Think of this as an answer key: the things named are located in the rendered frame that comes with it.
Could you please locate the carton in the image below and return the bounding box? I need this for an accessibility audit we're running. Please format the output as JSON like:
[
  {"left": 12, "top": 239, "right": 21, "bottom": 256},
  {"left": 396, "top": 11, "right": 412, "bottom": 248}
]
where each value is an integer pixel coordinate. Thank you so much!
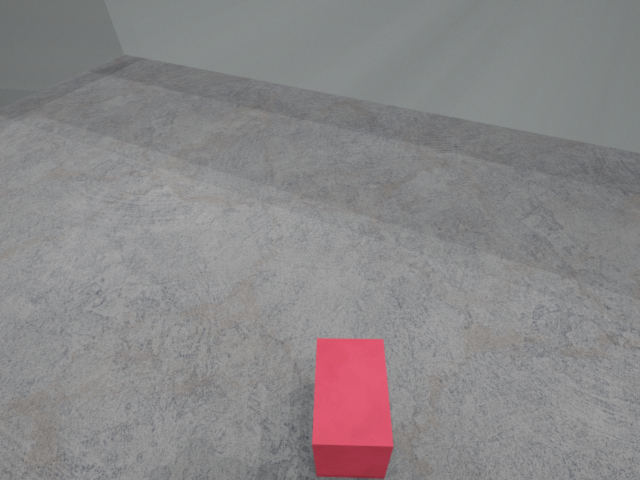
[{"left": 312, "top": 338, "right": 393, "bottom": 479}]

